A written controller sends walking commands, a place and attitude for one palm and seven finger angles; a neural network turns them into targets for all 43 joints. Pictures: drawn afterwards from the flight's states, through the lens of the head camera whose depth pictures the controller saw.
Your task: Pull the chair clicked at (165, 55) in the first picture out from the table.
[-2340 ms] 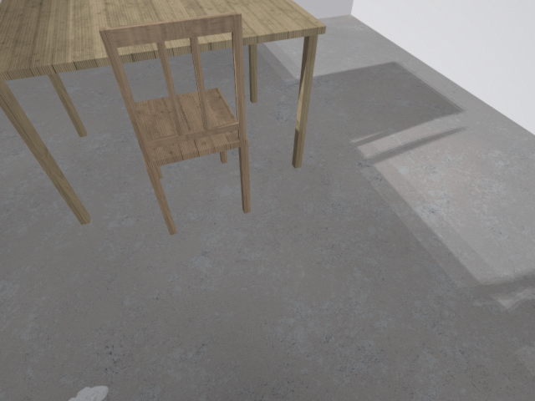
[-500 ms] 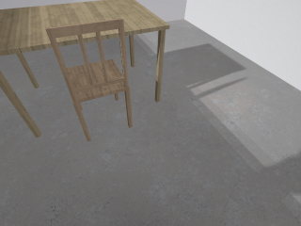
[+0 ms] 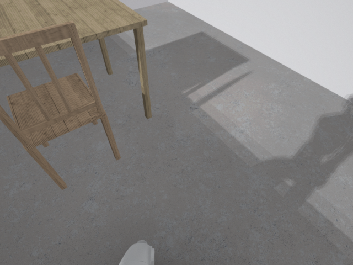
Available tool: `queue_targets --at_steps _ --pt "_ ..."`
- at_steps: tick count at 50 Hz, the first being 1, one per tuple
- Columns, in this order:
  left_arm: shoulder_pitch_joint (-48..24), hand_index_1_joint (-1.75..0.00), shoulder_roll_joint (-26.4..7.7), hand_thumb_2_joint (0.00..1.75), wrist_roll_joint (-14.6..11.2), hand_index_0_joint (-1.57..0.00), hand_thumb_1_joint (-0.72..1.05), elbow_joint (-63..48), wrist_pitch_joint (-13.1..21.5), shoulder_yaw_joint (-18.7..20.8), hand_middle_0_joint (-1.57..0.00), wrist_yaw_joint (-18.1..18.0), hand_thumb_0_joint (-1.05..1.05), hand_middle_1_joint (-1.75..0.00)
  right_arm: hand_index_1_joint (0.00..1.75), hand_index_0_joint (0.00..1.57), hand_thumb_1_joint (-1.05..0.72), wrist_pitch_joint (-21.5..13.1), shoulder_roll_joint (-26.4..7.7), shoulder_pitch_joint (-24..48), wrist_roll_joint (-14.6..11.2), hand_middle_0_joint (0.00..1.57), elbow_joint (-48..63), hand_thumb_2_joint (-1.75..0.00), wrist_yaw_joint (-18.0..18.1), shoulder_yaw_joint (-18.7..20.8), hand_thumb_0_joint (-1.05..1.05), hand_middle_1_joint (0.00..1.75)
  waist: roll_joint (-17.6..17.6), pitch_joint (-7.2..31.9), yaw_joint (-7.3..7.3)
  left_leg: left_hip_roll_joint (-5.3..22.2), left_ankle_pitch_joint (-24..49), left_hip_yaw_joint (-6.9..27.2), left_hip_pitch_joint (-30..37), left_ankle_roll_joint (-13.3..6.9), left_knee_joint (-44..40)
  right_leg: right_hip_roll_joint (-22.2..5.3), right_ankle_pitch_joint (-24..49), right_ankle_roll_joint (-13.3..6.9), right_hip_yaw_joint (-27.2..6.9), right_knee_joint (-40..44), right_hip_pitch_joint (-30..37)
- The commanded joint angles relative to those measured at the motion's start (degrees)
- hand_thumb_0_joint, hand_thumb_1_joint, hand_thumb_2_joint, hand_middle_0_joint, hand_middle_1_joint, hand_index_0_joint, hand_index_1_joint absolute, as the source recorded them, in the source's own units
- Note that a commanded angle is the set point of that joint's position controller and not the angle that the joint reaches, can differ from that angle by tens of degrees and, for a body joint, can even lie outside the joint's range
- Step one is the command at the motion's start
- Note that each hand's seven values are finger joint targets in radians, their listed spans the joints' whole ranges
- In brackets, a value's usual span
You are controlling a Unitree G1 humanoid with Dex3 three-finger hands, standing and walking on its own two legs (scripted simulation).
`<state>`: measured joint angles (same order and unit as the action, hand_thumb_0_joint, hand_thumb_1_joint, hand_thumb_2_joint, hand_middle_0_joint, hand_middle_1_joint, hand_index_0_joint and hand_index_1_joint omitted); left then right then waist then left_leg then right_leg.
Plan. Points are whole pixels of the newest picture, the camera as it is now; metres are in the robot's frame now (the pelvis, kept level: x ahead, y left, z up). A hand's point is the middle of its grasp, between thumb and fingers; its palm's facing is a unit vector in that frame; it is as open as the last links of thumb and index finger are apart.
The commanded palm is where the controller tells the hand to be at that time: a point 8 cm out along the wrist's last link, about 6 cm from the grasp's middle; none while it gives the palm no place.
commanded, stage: walk to a spot facing it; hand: left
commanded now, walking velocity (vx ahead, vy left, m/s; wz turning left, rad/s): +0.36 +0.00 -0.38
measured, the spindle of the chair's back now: (31, 91) +0.68 +0.65 -0.08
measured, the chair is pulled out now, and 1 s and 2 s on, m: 0.00 0.00 0.00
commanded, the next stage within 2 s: none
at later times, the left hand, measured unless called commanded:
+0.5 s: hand (106, 189) +0.34 +0.26 -0.17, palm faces -0.18 -0.97 -0.16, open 7.4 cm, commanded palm none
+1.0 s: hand (136, 157) +0.48 +0.19 -0.17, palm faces -0.47 -0.85 -0.24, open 7.4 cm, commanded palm none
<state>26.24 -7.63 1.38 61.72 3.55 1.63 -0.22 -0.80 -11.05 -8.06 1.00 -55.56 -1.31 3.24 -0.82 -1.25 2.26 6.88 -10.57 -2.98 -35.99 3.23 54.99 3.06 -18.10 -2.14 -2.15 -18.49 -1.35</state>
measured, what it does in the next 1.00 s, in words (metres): walks ahead, turning right: left foot, then right foot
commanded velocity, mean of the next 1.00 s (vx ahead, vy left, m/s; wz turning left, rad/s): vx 0.08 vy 0.00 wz -0.59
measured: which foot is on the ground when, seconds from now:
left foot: up 0.00-0.12, down 0.14-0.76, up 0.78-1.00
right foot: down 0.00-0.14, up 0.16-0.74, down 0.76-1.00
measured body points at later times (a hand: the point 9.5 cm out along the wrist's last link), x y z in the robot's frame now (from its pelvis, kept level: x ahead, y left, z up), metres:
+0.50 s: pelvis +0.21 +0.09 +0.00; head +0.23 +0.12 +0.45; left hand +0.35 +0.31 -0.15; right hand +0.13 -0.15 -0.13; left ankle +0.17 +0.14 -0.74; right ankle +0.22 -0.07 -0.64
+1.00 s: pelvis +0.32 +0.06 -0.01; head +0.35 +0.04 +0.44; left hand +0.50 +0.24 -0.16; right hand +0.29 -0.21 -0.15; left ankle +0.40 +0.20 -0.67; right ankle +0.30 -0.03 -0.74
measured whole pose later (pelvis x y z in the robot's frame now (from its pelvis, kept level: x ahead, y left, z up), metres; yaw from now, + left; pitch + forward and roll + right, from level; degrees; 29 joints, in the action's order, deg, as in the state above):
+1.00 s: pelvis +0.32 +0.06 -0.01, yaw -32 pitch +0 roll +0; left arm 12.2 -11.3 1.2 54.3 -1.6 3.8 -0.8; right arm 1.8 -10.5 -7.3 0.8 -51.2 1.5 3.4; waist -0.1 -4.4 0.1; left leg 7.2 -23.5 -0.2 -29.1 4.8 61.6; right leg 3.2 -13.4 -3.6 0.9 -31.7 -18.4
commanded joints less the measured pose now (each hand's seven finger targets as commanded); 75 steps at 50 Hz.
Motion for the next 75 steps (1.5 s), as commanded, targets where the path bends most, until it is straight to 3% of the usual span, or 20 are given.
queue_targets --at_steps 1,3,5,6,7,8,11,16,28,35,37,38,39,45,56,57,59,60,65,75 --pt "3.30 -0.30 -10.40 0.90 0.20 -0.20 0.90 -2.04 0.74 2.28 -0.20 -1.31 0.00 -0.30 0.30 0.20 -0.90 -2.13 -2.14 8.39 -0.05 0.20 6.70 -0.90 -0.34 0.09 0.00 0.30 8.55 -5.24 0.99 -1.39 0.00 -2.53 0.46 -1.22 -10.66 -14.04 26.88 -6.99 -9.50 3.83 -1.37" --pt "1.72 -0.30 -11.19 0.90 0.35 -0.20 0.90 -2.32 0.58 2.81 -0.20 -1.44 0.00 -0.30 0.30 0.20 -0.90 -2.79 -2.77 5.76 -0.20 0.20 6.06 -0.90 0.01 0.34 0.00 0.30 9.24 -3.33 -0.31 -2.92 -2.63 -3.19 9.06 -2.45 -16.47 -14.33 33.02 -6.59 -9.62 -0.39 -2.24" --pt "-1.67 -0.30 -12.12 0.90 -0.21 -0.20 0.90 -3.36 0.67 3.54 -0.20 -1.33 0.00 -0.30 0.30 0.20 -0.90 -3.43 -5.75 -9.17 0.15 0.20 1.51 -0.90 1.26 1.15 0.00 0.30 6.23 3.25 -7.03 -4.74 1.96 -2.99 28.74 -3.74 -24.58 -10.65 37.51 -4.27 -6.43 -15.12 -7.30" --pt "-0.45 -0.30 -9.98 0.90 -0.85 -0.20 0.90 -3.97 0.59 3.58 -0.20 -0.81 0.00 -0.30 0.30 0.20 -0.90 -3.64 -11.16 -18.19 0.79 0.20 -0.85 -0.90 2.08 2.46 0.00 0.30 -2.09 10.85 -9.98 3.54 2.55 5.00 44.19 -5.73 -25.88 -6.35 24.36 -2.19 -3.41 -29.22 -15.49" --pt "2.78 -0.30 -6.28 0.90 -1.53 -0.20 0.90 -4.93 0.41 3.15 -0.20 0.09 0.00 -0.30 0.30 0.20 -0.90 -3.88 -17.25 -23.29 1.27 0.20 -1.86 -0.90 2.33 3.81 0.00 0.30 -19.12 16.27 -9.21 21.83 5.08 28.96 54.34 -11.69 -32.53 1.61 -13.70 0.66 2.68 -50.33 -30.38" --pt "-0.94 -0.30 -7.38 0.90 -1.04 -0.20 0.90 -6.35 0.30 2.87 -0.20 -0.13 0.00 -0.30 0.30 0.20 -0.90 -3.09 -16.72 -21.84 0.24 0.20 -1.30 -0.90 2.49 3.14 0.00 0.30 -13.75 13.22 -8.75 24.04 1.48 33.54 47.52 -14.14 -37.58 -1.43 -14.79 -0.26 -2.16 -58.30 -32.41" --pt "-7.37 -0.30 -6.77 0.90 0.06 -0.20 0.90 -6.33 -0.95 3.59 -0.20 1.19 0.00 -0.30 0.30 0.20 -0.90 -4.32 -6.07 -10.32 0.49 0.20 0.88 -0.90 2.61 0.59 0.00 0.30 -3.43 -2.40 -3.48 17.18 3.27 15.63 27.17 -9.96 -41.18 -8.18 -1.22 0.82 -0.76 -61.43 -33.76" --pt "-4.09 -0.30 -3.89 0.90 0.73 -0.20 0.90 -5.99 -4.82 3.92 -0.20 1.78 0.00 -0.30 0.30 0.20 -0.90 -5.36 -2.43 -10.03 -0.07 0.20 -0.37 -0.90 3.10 0.05 0.00 0.30 -5.83 -2.91 0.81 10.81 13.79 -3.12 21.06 -5.00 -42.16 -8.44 7.97 2.81 1.45 -57.78 -31.51" --pt "-21.30 -0.30 -4.75 0.90 0.31 -0.20 0.90 -12.01 -6.00 3.09 -0.20 1.99 0.00 -0.30 0.30 0.20 -0.90 -2.87 -5.31 -18.91 0.44 0.20 -3.11 -0.90 3.85 0.06 0.00 0.30 -4.94 -4.43 -4.48 12.84 40.69 -10.37 38.70 -8.16 -34.95 -7.05 6.56 3.92 8.72 -35.98 -38.64" --pt "-16.71 -0.30 -6.83 0.90 0.47 -0.20 0.90 -12.32 -4.54 3.58 -0.20 1.20 0.00 -0.30 0.30 0.20 -0.90 -1.28 -8.32 -17.28 0.23 0.20 -1.88 -0.90 3.44 1.52 0.00 0.30 -7.34 1.14 -1.38 14.67 57.71 -14.75 41.04 -8.20 -19.46 -1.90 -0.18 0.09 12.71 -22.19 -23.88" --pt "-4.42 -0.30 -11.42 0.90 0.71 -0.20 0.90 -9.31 -2.81 4.85 -0.20 0.74 0.00 -0.30 0.30 0.20 -0.90 -1.08 -9.03 -14.16 -0.87 0.20 0.52 -0.90 2.53 1.66 0.00 0.30 -1.84 9.13 5.03 12.30 42.05 -15.84 27.67 -4.24 3.94 -6.59 16.71 -3.33 5.88 -10.47 -1.40" --pt "0.32 -0.30 -17.47 0.90 0.27 -0.20 0.90 -8.46 -2.07 5.81 -0.20 -0.21 0.00 -0.30 0.30 0.20 -0.90 -0.98 -5.09 -13.50 -1.58 0.20 3.59 -0.90 2.31 1.05 0.00 0.30 12.19 14.74 5.39 -0.01 -15.65 -14.32 6.70 0.52 21.60 -23.66 54.34 -12.45 -21.97 -10.87 13.82" --pt "0.28 -0.30 -19.41 0.90 -1.27 -0.20 0.90 -7.97 -2.87 6.14 -0.20 -1.13 0.00 -0.30 0.30 0.20 -0.90 -0.75 -4.49 -8.54 -1.36 0.20 5.20 -0.90 3.05 0.90 0.00 0.30 10.19 15.58 5.60 -2.39 -27.09 -3.75 2.64 0.58 28.12 -27.29 64.61 -17.60 -24.31 -8.79 12.89" --pt "-16.67 -0.30 -12.87 0.90 -0.29 -0.20 0.90 -12.99 -3.20 4.27 -0.20 -1.83 0.00 -0.30 0.30 0.20 -0.90 2.79 -2.32 -8.66 0.11 0.20 3.80 -0.90 2.91 0.88 0.00 0.30 2.69 0.76 -4.34 0.78 -13.73 1.75 10.10 1.48 13.09 -16.14 30.16 -8.96 -9.45 -1.09 -18.88" --pt "-15.43 -0.30 -15.57 0.90 -0.22 -0.20 0.90 -14.84 -5.10 5.71 -0.20 -0.21 0.00 -0.30 0.30 0.20 -0.90 0.71 -5.52 -3.97 -0.72 0.20 8.06 -0.90 3.42 0.89 0.00 0.30 11.01 7.34 -2.82 -5.38 -6.51 -1.10 22.67 1.01 -23.61 -10.46 28.63 -4.57 -15.35 -10.70 -14.21" --pt "-16.52 -0.30 -14.28 0.90 -0.57 -0.20 0.90 -15.53 -5.32 5.33 -0.20 -0.18 0.00 -0.30 0.30 0.20 -0.90 0.22 -7.55 -6.79 -0.68 0.20 7.41 -0.90 3.65 1.26 0.00 0.30 7.04 8.73 -4.59 -2.24 -1.43 0.85 30.82 0.16 -31.01 -8.22 23.52 -2.03 -13.32 -14.69 -19.02" --pt "-14.22 -0.30 -9.84 0.90 -0.52 -0.20 0.90 -17.41 -5.47 4.56 -0.20 0.44 0.00 -0.30 0.30 0.20 -0.90 0.15 -16.33 -6.84 0.30 0.20 8.89 -0.90 3.40 2.71 0.00 0.30 -17.18 7.07 -3.78 22.59 16.41 22.56 35.44 -9.58 -37.64 0.37 -17.46 4.36 -0.33 -39.13 -35.07" --pt "-13.93 -0.30 -12.15 0.90 0.10 -0.20 0.90 -15.94 -5.81 5.11 -0.20 0.45 0.00 -0.30 0.30 0.20 -0.90 0.34 -14.06 -4.78 0.69 0.20 9.16 -0.90 3.40 2.10 0.00 0.30 -10.74 4.88 -3.55 21.84 16.76 19.62 29.61 -11.46 -37.13 -2.19 -15.60 4.82 -2.80 -47.21 -33.26" --pt "-12.39 -0.30 -10.96 0.90 0.02 -0.20 0.90 -14.19 -6.76 5.37 -0.20 1.80 0.00 -0.30 0.30 0.20 -0.90 -0.32 -9.27 -0.66 0.50 0.20 10.22 -0.90 3.57 0.82 0.00 0.30 -9.34 0.82 -0.80 10.94 20.01 1.84 27.64 -8.34 -35.89 -4.15 -4.49 6.64 0.71 -54.81 -32.81" --pt "-20.40 -0.30 -8.29 0.90 -0.25 -0.20 0.90 -16.14 -6.98 3.98 -0.20 2.05 0.00 -0.30 0.30 0.20 -0.90 0.21 -10.76 -9.74 0.55 0.20 5.53 -0.90 2.89 2.60 0.00 0.30 -10.05 1.27 -5.33 15.31 21.21 -3.57 33.35 -10.57 -34.51 -6.64 -7.81 6.39 6.59 -33.38 -27.11"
